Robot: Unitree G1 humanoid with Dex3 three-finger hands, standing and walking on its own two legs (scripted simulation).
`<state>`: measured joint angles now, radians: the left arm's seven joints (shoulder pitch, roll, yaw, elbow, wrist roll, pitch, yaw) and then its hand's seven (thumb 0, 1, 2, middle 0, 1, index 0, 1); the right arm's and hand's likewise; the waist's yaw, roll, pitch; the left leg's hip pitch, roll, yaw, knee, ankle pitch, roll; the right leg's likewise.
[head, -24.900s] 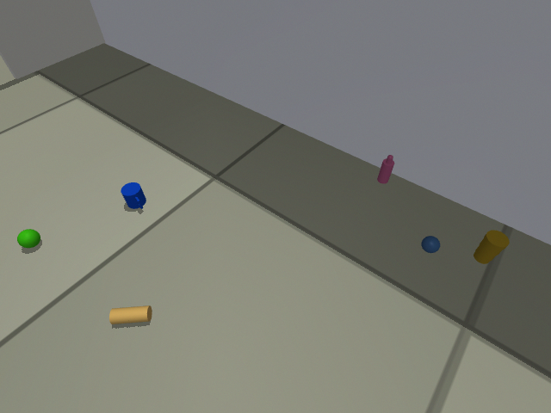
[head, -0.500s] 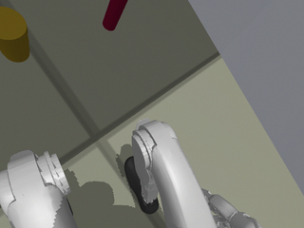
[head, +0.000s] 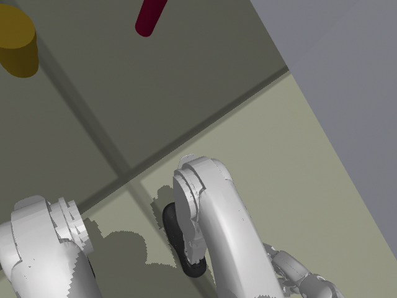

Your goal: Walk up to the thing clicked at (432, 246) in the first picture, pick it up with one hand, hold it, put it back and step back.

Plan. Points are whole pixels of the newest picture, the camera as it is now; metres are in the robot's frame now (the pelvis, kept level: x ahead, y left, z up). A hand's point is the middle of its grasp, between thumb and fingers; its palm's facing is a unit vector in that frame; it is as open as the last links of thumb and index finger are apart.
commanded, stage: open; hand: left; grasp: from above
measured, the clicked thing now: out of the picture +0.42 +0.35 -0.26
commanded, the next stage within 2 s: withdraw in 0.08 s
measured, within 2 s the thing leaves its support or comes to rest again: neither
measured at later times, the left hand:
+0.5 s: hand out of the picture +0.42 +0.36 -0.18, palm faces -0.28 -0.12 -0.95, open 14.1 cm
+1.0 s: hand out of the picture +0.39 +0.36 -0.08, palm faces -0.48 -0.13 -0.87, open 13.9 cm
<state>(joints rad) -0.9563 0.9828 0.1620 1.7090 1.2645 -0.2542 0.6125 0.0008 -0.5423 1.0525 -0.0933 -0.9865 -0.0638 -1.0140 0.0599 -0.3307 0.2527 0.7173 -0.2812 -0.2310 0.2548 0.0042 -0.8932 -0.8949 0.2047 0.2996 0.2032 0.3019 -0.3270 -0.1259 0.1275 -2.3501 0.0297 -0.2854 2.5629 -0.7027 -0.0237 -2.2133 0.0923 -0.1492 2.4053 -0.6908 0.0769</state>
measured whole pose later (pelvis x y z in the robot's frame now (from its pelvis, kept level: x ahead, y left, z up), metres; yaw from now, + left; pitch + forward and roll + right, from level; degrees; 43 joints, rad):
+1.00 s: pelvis -0.01 -0.01 +0.06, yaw +7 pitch +32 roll -8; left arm -0.93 0.80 0.04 1.34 1.19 -0.27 0.21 0.00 -0.50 1.02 -0.10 -1.01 -0.09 -1.02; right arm 0.14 -0.33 0.09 0.68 -0.11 -0.02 0.12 0.00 -0.91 -0.90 0.20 0.30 0.20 0.30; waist -0.20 -0.01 -0.05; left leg -2.24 0.02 -0.16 2.30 -0.63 -0.02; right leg -2.14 0.04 -0.07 2.24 -0.66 0.04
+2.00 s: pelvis +0.01 +0.00 +0.26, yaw +13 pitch +27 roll -5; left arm -0.03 0.37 0.04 0.29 0.26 0.22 0.04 0.01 0.88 0.89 -0.21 -0.31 -0.21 -0.31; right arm 0.07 -0.25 0.00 0.57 0.03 -0.07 -0.02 0.01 -0.91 -0.90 0.20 0.30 0.20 0.30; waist -0.05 0.03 -0.20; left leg -1.55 0.03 -0.08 1.67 -0.60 -0.01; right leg -1.47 0.00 -0.04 1.63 -0.63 0.03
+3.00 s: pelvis +0.08 +0.01 +0.42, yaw +16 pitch +9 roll -3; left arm 0.50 0.22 0.04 -0.12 -0.05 0.45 0.01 0.01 0.87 0.88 -0.20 -0.29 -0.20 -0.29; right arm 0.29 -0.22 0.04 0.54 0.00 -0.24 -0.18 0.02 -0.90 -0.90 0.21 0.30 0.21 0.30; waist -0.04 0.05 -0.16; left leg -0.70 0.03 -0.06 1.00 -0.47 -0.01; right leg -0.62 -0.01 -0.04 0.94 -0.48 0.02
